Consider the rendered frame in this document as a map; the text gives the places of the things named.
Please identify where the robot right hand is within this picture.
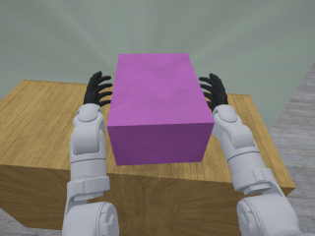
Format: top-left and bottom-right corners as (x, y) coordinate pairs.
(199, 73), (229, 113)

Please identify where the left robot forearm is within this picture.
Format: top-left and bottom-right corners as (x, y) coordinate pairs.
(62, 103), (110, 236)

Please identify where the pedestal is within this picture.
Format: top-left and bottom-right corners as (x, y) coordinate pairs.
(0, 80), (295, 236)

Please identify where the left robot upper arm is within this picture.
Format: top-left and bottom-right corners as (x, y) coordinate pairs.
(63, 202), (120, 236)

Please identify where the robot left hand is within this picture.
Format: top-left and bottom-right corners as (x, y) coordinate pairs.
(83, 71), (113, 107)

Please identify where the right robot upper arm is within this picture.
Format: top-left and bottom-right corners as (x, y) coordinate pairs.
(236, 193), (315, 236)

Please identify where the carton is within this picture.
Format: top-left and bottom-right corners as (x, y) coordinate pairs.
(106, 53), (215, 166)

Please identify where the right robot forearm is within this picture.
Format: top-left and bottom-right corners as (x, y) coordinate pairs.
(212, 104), (300, 230)

